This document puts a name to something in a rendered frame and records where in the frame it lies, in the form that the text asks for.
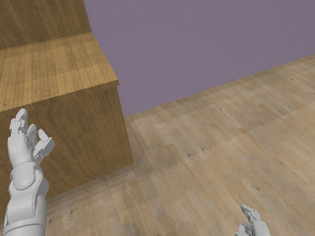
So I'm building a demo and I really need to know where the robot left forearm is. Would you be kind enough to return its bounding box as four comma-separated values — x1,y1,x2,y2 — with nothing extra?
2,161,49,236

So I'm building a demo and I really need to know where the robot right hand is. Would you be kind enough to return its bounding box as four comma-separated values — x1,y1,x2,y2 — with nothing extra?
234,204,271,236

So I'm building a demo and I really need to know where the counter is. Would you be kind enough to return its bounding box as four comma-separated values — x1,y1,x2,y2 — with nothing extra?
0,0,134,218

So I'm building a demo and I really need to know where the robot left hand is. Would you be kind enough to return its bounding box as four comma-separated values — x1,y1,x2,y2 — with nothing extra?
7,108,55,168

